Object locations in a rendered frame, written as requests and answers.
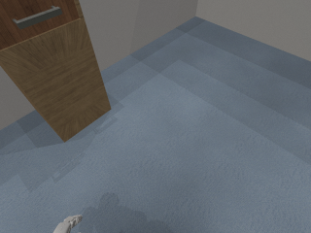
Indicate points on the handle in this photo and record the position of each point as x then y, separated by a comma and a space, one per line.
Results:
28, 21

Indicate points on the drawer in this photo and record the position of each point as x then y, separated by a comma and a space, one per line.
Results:
10, 34

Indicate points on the robot left hand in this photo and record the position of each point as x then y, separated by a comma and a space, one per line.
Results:
68, 224

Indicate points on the cabinet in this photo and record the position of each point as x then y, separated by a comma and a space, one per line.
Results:
58, 73

